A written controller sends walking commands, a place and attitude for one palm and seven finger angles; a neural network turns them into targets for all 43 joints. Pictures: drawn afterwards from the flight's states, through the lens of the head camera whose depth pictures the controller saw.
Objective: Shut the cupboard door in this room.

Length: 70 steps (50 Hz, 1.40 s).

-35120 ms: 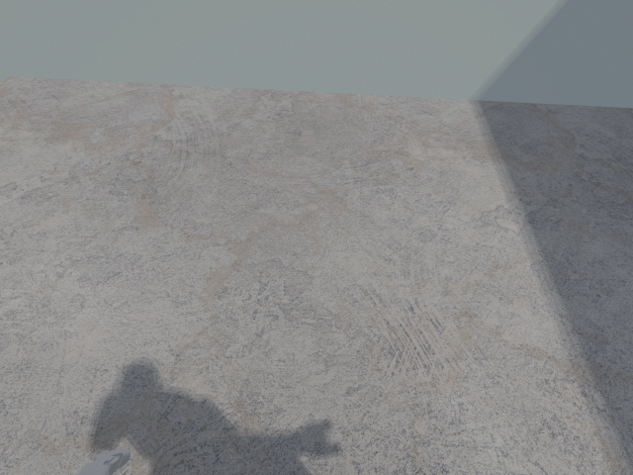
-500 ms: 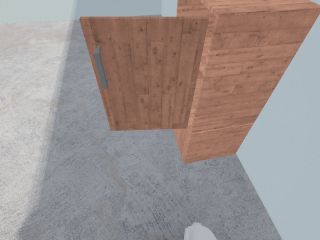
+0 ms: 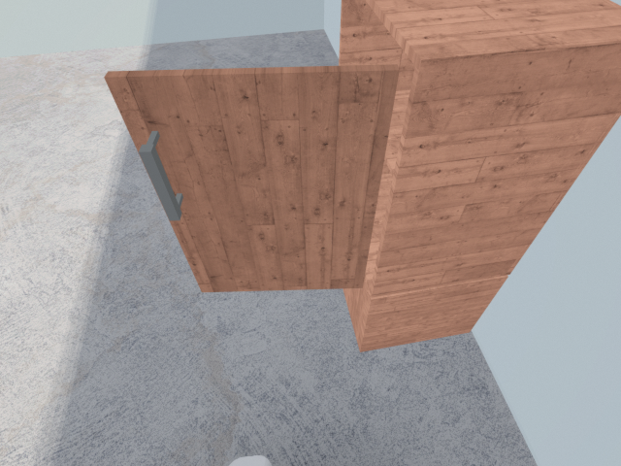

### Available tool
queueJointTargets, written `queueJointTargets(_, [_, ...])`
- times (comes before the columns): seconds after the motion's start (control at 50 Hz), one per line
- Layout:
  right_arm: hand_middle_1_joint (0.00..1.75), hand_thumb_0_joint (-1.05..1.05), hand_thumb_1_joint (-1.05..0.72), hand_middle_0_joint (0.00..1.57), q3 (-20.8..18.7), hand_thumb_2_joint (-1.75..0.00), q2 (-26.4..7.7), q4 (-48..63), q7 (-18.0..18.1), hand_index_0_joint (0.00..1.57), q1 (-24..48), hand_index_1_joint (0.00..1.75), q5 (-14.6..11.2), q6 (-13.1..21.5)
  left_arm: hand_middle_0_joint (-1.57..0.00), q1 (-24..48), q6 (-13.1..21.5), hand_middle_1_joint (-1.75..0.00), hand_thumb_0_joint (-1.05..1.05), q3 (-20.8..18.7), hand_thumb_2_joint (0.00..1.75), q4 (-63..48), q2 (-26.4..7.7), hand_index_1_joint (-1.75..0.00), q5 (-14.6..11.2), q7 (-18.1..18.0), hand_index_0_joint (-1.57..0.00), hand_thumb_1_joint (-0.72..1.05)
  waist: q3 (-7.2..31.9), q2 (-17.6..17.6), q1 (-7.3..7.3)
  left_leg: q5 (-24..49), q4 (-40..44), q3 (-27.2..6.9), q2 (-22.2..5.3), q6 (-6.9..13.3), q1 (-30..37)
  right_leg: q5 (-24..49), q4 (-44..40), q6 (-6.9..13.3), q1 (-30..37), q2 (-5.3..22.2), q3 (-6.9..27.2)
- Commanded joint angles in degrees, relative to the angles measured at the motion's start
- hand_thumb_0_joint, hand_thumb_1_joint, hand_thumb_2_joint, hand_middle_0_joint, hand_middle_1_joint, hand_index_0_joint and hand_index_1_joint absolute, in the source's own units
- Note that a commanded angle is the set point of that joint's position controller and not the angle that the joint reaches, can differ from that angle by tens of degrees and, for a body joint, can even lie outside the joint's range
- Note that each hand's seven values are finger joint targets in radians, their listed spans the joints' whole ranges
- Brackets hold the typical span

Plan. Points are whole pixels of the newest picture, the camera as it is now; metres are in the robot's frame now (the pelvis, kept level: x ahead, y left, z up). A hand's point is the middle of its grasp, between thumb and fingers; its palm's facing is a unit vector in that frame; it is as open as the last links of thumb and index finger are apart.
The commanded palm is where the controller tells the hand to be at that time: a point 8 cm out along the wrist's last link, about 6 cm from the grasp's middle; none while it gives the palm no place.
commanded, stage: come to a stop and stand still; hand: left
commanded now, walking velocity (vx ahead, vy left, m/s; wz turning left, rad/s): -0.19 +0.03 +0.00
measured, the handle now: (165, 178) +0.54 +0.31 +0.04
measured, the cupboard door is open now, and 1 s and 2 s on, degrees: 81 81 81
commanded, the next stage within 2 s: look again from close up in 0.72 s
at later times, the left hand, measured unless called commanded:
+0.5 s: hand out of the picture -0.01 +0.19 -0.17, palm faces +0.03 -0.96 -0.29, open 7.4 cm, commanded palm none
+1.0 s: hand out of the picture +0.03 +0.21 -0.18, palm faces -0.01 -0.98 -0.19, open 7.4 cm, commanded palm none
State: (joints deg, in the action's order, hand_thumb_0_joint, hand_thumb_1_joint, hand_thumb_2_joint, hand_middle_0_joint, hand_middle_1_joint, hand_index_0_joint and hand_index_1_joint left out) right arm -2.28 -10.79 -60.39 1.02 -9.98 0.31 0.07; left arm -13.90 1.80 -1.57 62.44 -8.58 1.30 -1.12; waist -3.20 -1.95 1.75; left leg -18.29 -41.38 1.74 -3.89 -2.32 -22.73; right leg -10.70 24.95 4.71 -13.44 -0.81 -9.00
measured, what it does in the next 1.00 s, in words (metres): steps on the spot: left foot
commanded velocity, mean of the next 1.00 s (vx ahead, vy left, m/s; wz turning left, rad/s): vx -0.02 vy -0.02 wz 0.00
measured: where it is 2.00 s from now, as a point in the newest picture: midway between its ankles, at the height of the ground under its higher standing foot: outside the picture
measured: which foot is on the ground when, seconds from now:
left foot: up 0.00-0.06, down 0.08-1.00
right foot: down 0.00-1.00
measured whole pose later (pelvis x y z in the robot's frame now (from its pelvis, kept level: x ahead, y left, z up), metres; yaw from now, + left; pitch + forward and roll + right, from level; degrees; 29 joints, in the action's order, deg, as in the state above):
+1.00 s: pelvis -0.02 +0.02 +0.00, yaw +0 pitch -2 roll -1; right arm 0.6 -9.3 -60.1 0.1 -16.2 0.9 -0.6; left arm -14.5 -0.7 0.4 56.7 -12.1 1.0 -1.5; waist -1.4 1.7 -0.5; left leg -10.4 -28.4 2.1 -1.3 1.0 -16.0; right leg -13.6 26.1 0.1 -10.4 0.7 -4.9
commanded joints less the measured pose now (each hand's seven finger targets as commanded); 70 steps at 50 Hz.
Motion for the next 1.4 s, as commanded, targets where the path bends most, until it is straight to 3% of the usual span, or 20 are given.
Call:
queueJointTargets(0.0, [0.3,0.0,-0.9,0.2,-0.1,-0.9,-1.2,0.1,0.2,0.2,-6.3,0.3,0.0,-0.5,-0.2,-1.8,0.0,-0.3,0.0,-1.9,0.9,-2.2,-9.2,-0.3,-0.4,-1.0,-0.2,0.9,4.4,8.0,-1.69,4.9,9.8,-0.1,0.9,-0.3,9.0,24.2,-3.4,3.7,1.6,16.5,11.6])
queueJointTargets(0.04, [0.3,0.0,-0.9,0.2,-0.6,-0.9,-3.1,0.0,0.4,0.2,-6.9,0.3,0.1,-0.1,-0.2,-2.6,-0.8,-0.3,0.0,-1.7,0.9,-2.1,-7.9,-0.3,-0.7,-1.2,-0.2,0.9,4.8,4.3,-1.88,19.6,16.1,-2.5,-2.2,1.2,15.6,16.3,0.6,0.1,-2.0,13.2,10.0])
queueJointTargets(0.08, [0.3,0.0,-0.9,0.2,-0.9,-0.9,-6.4,1.4,0.8,0.2,-4.8,0.3,0.5,0.1,-0.2,-5.0,-1.5,-0.3,0.0,-1.0,0.9,-2.5,-5.2,-0.3,-0.7,-1.5,-0.2,0.9,4.1,-3.6,-0.48,35.8,17.9,-8.7,-10.9,6.4,15.6,2.2,3.8,-3.9,-3.3,7.0,5.8])
queueJointTargets(0.1, [0.3,0.0,-0.9,0.2,-0.9,-0.9,-6.8,1.7,1.1,0.2,-3.5,0.3,0.4,-0.1,-0.2,-5.3,-1.7,-0.3,0.0,-0.7,0.9,-2.4,-4.6,-0.3,-0.6,-1.5,-0.2,0.9,3.2,-4.1,-0.36,35.8,19.1,-8.9,-11.9,7.8,14.0,-3.0,5.4,-4.6,-2.2,5.7,5.1])
queueJointTargets(0.12, [0.3,0.0,-0.9,0.2,-0.8,-0.9,-6.4,1.8,1.3,0.2,-2.1,0.3,0.3,-0.1,-0.2,-4.5,-2.2,-0.3,0.0,-0.7,0.9,-2.1,-4.9,-0.3,-0.7,-1.4,-0.2,0.9,3.2,-9.4,-0.46,33.2,22.3,-10.5,-12.2,9.1,11.5,-8.2,8.8,-5.3,-0.6,5.2,4.4])
queueJointTargets(0.18, [0.3,0.0,-0.9,0.2,-0.9,-0.9,-6.2,2.8,1.6,0.2,0.8,0.3,0.5,-0.2,-0.2,-5.1,-3.2,-0.3,0.0,-0.8,0.9,-2.0,-5.3,-0.3,-0.5,-1.0,-0.2,0.9,0.8,-8.9,0.07,23.6,26.2,-10.6,-13.1,11.4,6.7,-16.0,16.4,-5.1,-0.9,4.8,6.6])
queueJointTargets(0.26, [0.3,0.0,-0.9,0.2,-1.4,-0.9,-6.4,3.3,1.3,0.2,2.5,0.3,0.5,-0.3,-0.2,-7.5,-3.1,-0.3,0.0,-0.5,0.9,-0.9,-4.3,-0.3,-0.1,-0.6,-0.2,0.9,2.9,-3.2,0.43,12.3,24.9,-9.2,-10.8,10.3,7.0,-9.9,11.5,-5.4,0.9,4.5,6.8])
queueJointTargets(0.3, [0.3,0.0,-0.9,0.2,-1.4,-0.9,-6.0,2.9,0.9,0.2,2.2,0.3,0.1,-0.3,-0.2,-8.3,-2.4,-0.3,0.0,-0.2,0.9,-0.5,-4.6,-0.3,0.1,-0.7,-0.2,0.9,3.5,0.4,0.36,6.6,21.4,-7.4,-6.8,7.2,7.2,-2.5,0.2,-5.5,2.7,5.4,8.8])
queueJointTargets(0.34, [0.3,0.0,-0.9,0.2,-1.1,-0.9,-3.2,2.6,0.4,0.2,0.3,0.3,-0.3,-0.3,-0.2,-5.4,-1.4,-0.3,0.0,0.0,0.9,-1.1,-7.4,-0.3,0.0,-0.8,-0.2,0.9,3.8,7.7,-2.04,7.0,16.3,-2.2,-1.1,3.3,11.3,2.9,-5.6,-3.6,-0.7,11.0,14.9])
queueJointTargets(0.36, [0.3,0.0,-0.9,0.2,-1.1,-0.9,-13.4,8.4,0.1,0.2,-0.7,0.3,1.1,1.8,-0.2,-3.2,-0.7,-0.3,0.0,0.3,0.9,-6.5,-17.0,-0.3,1.3,-1.0,-0.2,0.9,0.9,-1.3,-3.55,19.9,20.0,-5.7,-2.0,2.6,13.0,0.6,0.8,-3.7,0.0,6.4,10.3])
queueJointTargets(0.38, [0.3,0.0,-0.9,0.2,-2.8,-0.9,-12.8,8.9,0.7,0.2,-0.3,0.3,1.3,2.2,-0.2,-3.6,-1.1,-0.3,0.0,-1.2,0.9,-8.9,-11.5,-0.3,0.8,-1.3,-0.2,0.9,10.1,-0.4,-2.35,17.6,15.4,-7.2,-5.6,4.5,14.6,-5.0,3.3,-3.8,-2.3,5.5,9.9])
queueJointTargets(0.4, [0.3,0.0,-0.9,0.2,-2.8,-0.9,-9.8,8.4,1.1,0.2,-0.9,0.3,1.4,1.7,-0.2,-4.2,-0.9,-0.3,0.0,-1.0,0.9,-8.6,-8.8,-0.3,0.8,-1.5,-0.2,0.9,12.8,1.4,-2.55,17.5,12.7,-6.8,-5.2,5.2,14.3,-0.8,1.7,-3.1,-1.6,5.8,10.6])
queueJointTargets(0.46, [0.3,0.0,-0.9,0.2,-0.8,-0.9,-4.1,9.5,0.4,0.2,-2.9,0.3,1.6,0.3,-0.2,-4.8,-0.9,-0.3,0.0,-0.5,0.9,-10.0,-9.5,-0.3,0.5,-1.5,-0.2,0.9,5.3,16.8,-2.04,2.7,6.6,-0.1,2.2,3.2,4.9,1.6,-5.7,-0.5,-0.9,12.9,17.7])
queueJointTargets(0.5, [0.3,0.0,-0.9,0.2,-1.7,-0.9,-6.4,10.4,0.1,0.2,-1.5,0.3,1.2,0.0,-0.2,-2.6,-0.5,-0.3,0.0,-1.4,0.9,-11.7,-11.8,-0.3,0.7,-1.5,-0.2,0.9,-0.6,13.7,-2.18,-0.4,3.0,-1.6,1.0,3.7,3.7,-4.4,-8.0,1.8,-6.7,14.4,18.7])
queueJointTargets(0.54, [0.3,0.0,-0.9,0.2,-1.6,-0.9,-6.8,9.5,0.0,0.2,-2.8,0.3,1.0,0.3,-0.2,-1.5,-0.1,-0.3,0.0,-1.6,0.9,-12.4,-13.2,-0.3,0.5,-1.4,-0.2,0.9,-1.2,9.2,-2.81,2.9,5.7,-1.1,1.0,3.8,4.9,-1.2,-6.6,2.3,-6.0,13.2,17.3])
queueJointTargets(0.58, [0.3,0.0,-0.9,0.2,-1.1,-0.9,-6.6,8.6,-0.2,0.2,-4.3,0.3,0.9,0.8,-0.2,-2.2,0.1,-0.3,0.0,-1.4,0.9,-12.6,-13.4,-0.3,0.2,-1.4,-0.2,0.9,0.3,6.7,-2.66,8.2,10.4,-1.0,0.7,3.9,7.9,3.6,-4.3,1.0,-3.6,11.5,14.9])
queueJointTargets(0.66, [0.3,0.0,-0.9,0.2,-0.2,-0.9,-7.0,7.2,-0.2,0.2,-3.6,0.3,0.9,0.8,-0.2,-2.6,-0.6,-0.3,0.0,-1.0,0.9,-11.7,-12.9,-0.3,-0.3,-1.0,-0.2,0.9,-0.5,0.3,-1.47,10.1,14.0,-2.9,-0.6,3.7,7.7,-5.0,-5.1,-1.8,-2.3,8.7,13.2])
queueJointTargets(0.78, [0.3,0.0,-0.9,0.2,0.6,-0.9,-6.8,5.6,-0.4,0.2,-5.1,0.3,1.1,0.4,-0.2,-1.9,-1.3,-0.3,0.0,-0.1,0.9,-10.3,-11.8,-0.3,-0.4,-0.7,-0.2,0.9,-2.0,1.7,-1.55,3.3,17.2,-3.8,-0.5,3.3,5.1,-13.6,-7.6,-2.3,-2.1,8.0,12.8])
queueJointTargets(0.96, [0.3,0.0,-0.9,0.2,1.0,-0.9,-6.3,3.1,-0.3,0.2,-6.7,0.3,0.6,0.8,-0.2,-3.9,-1.5,-0.3,0.0,0.6,0.9,-8.0,-8.9,-0.3,-0.4,-0.8,-0.2,0.9,1.9,0.1,-1.26,6.1,20.3,-5.6,-2.2,3.6,5.8,-4.6,-4.9,-3.6,2.9,6.7,9.8])
queueJointTargets(1.38, [0.3,0.0,-0.9,0.2,-0.3,-0.9,-5.5,0.0,0.0,0.2,-7.3,0.3,0.0,0.2,-0.2,-12.3,-1.8,-0.3,0.0,1.1,0.9,-1.3,-4.2,-0.3,0.5,-1.4,-0.2,0.9,-1.2,-0.1,-1.49,-7.4,29.7,-9.1,-3.4,4.3,6.1,-3.9,-3.3,-5.4,1.5,6.1,7.5])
